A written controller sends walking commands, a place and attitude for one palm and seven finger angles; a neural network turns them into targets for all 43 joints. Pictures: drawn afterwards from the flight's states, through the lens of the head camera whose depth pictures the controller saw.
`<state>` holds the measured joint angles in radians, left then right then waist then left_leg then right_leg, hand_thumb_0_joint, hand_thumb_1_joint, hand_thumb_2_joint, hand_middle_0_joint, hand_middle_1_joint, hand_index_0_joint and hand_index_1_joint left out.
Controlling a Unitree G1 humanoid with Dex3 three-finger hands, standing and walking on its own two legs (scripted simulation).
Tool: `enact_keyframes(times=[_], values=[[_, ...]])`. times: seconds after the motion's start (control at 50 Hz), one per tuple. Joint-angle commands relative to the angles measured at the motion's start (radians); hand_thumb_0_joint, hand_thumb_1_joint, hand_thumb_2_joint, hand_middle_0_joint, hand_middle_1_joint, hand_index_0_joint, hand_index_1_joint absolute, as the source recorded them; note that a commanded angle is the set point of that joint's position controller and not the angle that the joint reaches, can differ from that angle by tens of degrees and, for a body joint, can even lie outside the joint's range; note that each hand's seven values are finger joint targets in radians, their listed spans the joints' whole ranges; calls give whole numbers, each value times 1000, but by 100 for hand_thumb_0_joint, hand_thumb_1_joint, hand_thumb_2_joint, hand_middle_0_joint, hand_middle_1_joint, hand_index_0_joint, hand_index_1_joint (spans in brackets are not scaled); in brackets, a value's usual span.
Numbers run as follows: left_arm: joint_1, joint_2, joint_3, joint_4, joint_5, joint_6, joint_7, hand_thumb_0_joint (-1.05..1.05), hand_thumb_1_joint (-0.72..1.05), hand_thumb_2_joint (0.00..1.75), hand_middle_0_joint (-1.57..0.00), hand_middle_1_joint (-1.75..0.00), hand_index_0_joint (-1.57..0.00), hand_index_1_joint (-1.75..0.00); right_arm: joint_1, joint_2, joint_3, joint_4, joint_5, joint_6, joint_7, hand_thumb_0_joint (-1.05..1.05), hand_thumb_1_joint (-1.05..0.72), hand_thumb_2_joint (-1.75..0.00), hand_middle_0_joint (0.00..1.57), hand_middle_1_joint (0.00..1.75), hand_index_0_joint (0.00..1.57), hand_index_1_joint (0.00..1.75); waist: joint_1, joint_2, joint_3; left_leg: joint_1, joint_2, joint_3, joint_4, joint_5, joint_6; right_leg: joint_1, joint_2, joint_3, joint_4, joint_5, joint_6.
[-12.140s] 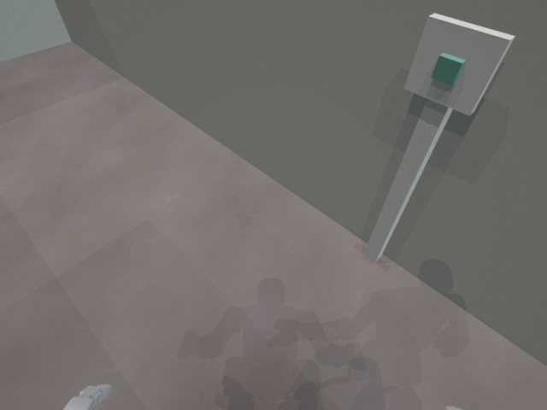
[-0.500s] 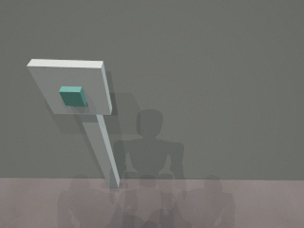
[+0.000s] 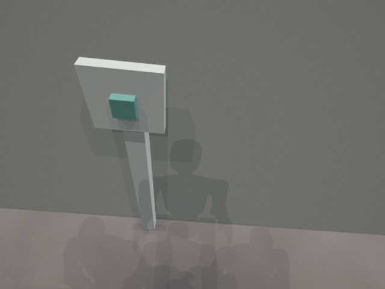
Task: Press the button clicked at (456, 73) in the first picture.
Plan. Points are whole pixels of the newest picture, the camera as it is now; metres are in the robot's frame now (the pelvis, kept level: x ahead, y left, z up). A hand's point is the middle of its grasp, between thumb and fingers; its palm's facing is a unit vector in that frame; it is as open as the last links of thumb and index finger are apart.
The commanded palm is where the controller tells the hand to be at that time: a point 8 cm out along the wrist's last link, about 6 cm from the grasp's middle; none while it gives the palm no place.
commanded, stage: come to a stop and stand still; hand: left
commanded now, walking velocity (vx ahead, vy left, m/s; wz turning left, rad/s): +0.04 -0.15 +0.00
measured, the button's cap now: (124, 105) +0.47 +0.20 +0.11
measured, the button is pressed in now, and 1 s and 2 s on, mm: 0 0 0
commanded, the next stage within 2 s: look again from close up in 1.10 s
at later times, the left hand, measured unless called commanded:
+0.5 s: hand out of the picture +0.00 +0.13 -0.17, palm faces +0.00 -0.98 -0.20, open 7.4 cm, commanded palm none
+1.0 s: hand out of the picture +0.03 +0.11 -0.18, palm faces +0.02 -0.98 -0.17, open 7.4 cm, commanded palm none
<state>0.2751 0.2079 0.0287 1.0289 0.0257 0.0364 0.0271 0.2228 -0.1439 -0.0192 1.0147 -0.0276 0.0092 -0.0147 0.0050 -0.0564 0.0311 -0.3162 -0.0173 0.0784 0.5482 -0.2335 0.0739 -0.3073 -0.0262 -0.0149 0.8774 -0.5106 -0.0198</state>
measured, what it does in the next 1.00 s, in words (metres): steps on the spot: right foot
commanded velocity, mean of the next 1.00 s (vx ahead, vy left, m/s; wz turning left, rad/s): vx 0.01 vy -0.02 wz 0.00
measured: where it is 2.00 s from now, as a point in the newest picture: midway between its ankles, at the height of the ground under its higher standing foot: outside the picture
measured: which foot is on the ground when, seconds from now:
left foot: down 0.00-1.00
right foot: up 0.00-0.28, down 0.30-1.00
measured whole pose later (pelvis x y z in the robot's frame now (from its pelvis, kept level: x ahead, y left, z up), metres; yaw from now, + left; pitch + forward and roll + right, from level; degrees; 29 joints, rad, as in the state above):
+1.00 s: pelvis +0.04 -0.05 +0.00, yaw -1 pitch -1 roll +0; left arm 0.33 0.15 -0.01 1.08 0.01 -0.01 0.04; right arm 0.22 -0.15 0.01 1.11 -0.01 0.00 -0.03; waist 0.00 -0.04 0.02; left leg -0.24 0.04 0.06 0.53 -0.28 -0.02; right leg -0.06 0.04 -0.03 0.46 -0.39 -0.05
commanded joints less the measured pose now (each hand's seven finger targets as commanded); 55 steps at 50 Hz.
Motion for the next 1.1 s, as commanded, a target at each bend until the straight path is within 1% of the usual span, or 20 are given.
enact_keyframes(times=[0.0,0.06,0.14,0.2,0.24,0.26,0.28,0.3,0.32,0.34,0.38,0.42,0.44,0.48,0.54,0.64,0.78,0.82,0.96,1.08], values=[[96,8,-3,-5,6,-20,-8,0,90,90,-20,-30,-20,-30,34,-141,-17,-27,3,-30,-15,0,-90,-90,20,30,20,30,11,131,11,-5,252,-319,-395,-224,82,-45,-21,11,24,80,3],[92,0,-7,2,5,-20,-9,0,90,90,-20,-30,-20,-30,80,-139,-21,-8,5,-32,-20,0,-90,-90,20,30,20,30,-13,143,-33,94,248,-292,-377,-129,80,-51,-17,1,-70,71,14],[69,-5,-8,4,2,-19,-9,0,90,90,-20,-30,-20,-30,110,-148,-30,16,3,-26,-20,0,-90,-90,20,30,20,30,-34,157,-28,131,258,-308,-367,-102,81,-36,-9,-7,-199,40,14],[110,-17,-6,25,-2,-19,-7,0,90,90,-20,-30,-20,-30,118,-156,-34,30,3,-22,-21,0,-90,-90,20,30,20,30,-22,154,-40,109,247,-304,-355,-123,65,32,2,-14,-315,75,5],[151,-14,-6,46,-3,-27,-4,0,90,90,-20,-30,-20,-30,103,-143,-32,38,9,-21,-20,0,-90,-90,20,30,20,30,2,132,-40,59,208,-256,-304,-103,28,133,1,-16,-485,201,3],[171,-3,-5,57,-3,-34,-1,0,90,90,-20,-30,-20,-30,101,-118,-26,43,12,-21,-18,0,-90,-90,20,30,20,30,7,94,-43,25,172,-203,-273,-101,-5,187,-24,16,-532,237,-6],[211,34,-16,62,20,-39,33,0,90,90,-20,-30,-20,-30,-12,-162,-28,-31,22,-16,-12,0,-90,-90,20,30,20,30,39,52,99,-4,92,-60,-101,-76,-67,52,-41,45,-571,250,-20],[137,69,-23,13,5,-47,29,0,90,90,-20,-30,-20,-30,6,-96,-18,-57,13,-2,7,0,-90,-90,20,30,20,30,-4,-7,79,-21,50,-45,20,-185,-78,-78,-113,147,-663,-107,-48],[57,82,-21,-13,0,-54,24,0,90,90,-20,-30,-20,-30,64,-79,-19,-40,6,2,14,0,-90,-90,20,30,20,30,-63,33,83,23,40,-35,75,-136,-76,-154,-142,173,-663,-194,-79],[31,81,-15,-24,-5,-67,24,0,90,90,-20,-30,-20,-30,119,-72,-13,-19,-2,6,19,0,-90,-90,20,30,20,30,-74,-17,20,35,50,-31,113,-98,-68,-92,-132,147,-642,-110,-86],[48,45,-20,-19,-13,-87,26,0,90,90,-20,-30,-20,-30,141,-61,-3,-14,3,-12,16,0,-90,-90,20,30,20,30,-70,-22,-3,42,62,-58,64,6,-55,-18,-109,119,-577,133,-86],[67,19,-26,-7,-14,-91,27,0,90,90,-20,-30,-20,-30,149,-71,6,-7,7,-29,9,0,-90,-90,20,30,20,30,-56,-7,-18,79,91,-85,-5,95,-43,20,-81,87,-508,280,-70],[78,16,-24,-5,-10,-89,28,0,90,90,-20,-30,-20,-30,150,-77,7,-4,7,-35,6,0,-90,-90,20,30,20,30,-43,37,-16,75,103,-92,-22,157,-36,51,-68,62,-474,357,-60],[113,15,-24,13,-14,-82,29,0,90,90,-20,-30,-20,-30,135,-83,13,14,11,-38,-4,0,-90,-90,20,30,20,30,-22,86,9,70,122,-114,-29,211,-23,69,-49,54,-449,388,-44],[129,21,-26,25,-13,-79,28,0,90,90,-20,-30,-20,-30,116,-74,17,21,13,-33,-9,0,-90,-90,20,30,20,30,-13,-17,61,37,110,-93,-35,176,-31,85,-58,65,-476,463,-36],[139,34,-23,29,-14,-76,31,0,90,90,-20,-30,-20,-30,109,-71,21,50,15,-34,-14,0,-90,-90,20,30,20,30,-10,-26,31,74,104,-70,-40,199,-40,135,-71,64,-469,619,-20],[140,59,-15,30,-14,-68,31,0,90,90,-20,-30,-20,-30,80,-79,23,65,17,-30,-21,0,-90,-90,20,30,20,30,-5,22,-1,105,107,-53,-33,231,-46,178,-77,73,-471,723,-1],[135,60,-14,30,-14,-66,29,0,90,90,-20,-30,-20,-30,69,-84,21,66,18,-29,-23,0,-90,-90,20,30,20,30,-5,37,4,116,109,-54,-41,224,-48,169,-77,74,-477,696,-4],[144,60,-12,36,-11,-62,29,0,90,90,-20,-30,-20,-30,51,-96,19,67,20,-29,-28,0,-90,-90,20,30,20,30,-3,23,-11,141,116,-49,-26,286,-46,191,-75,68,-476,779,9],[133,55,-14,40,-10,-56,25,0,90,90,-20,-30,-20,-30,45,-104,18,72,19,-30,-28,0,-90,-90,20,30,20,30,-5,59,9,155,128,-72,-62,295,-39,161,-65,63,-490,623,-5]])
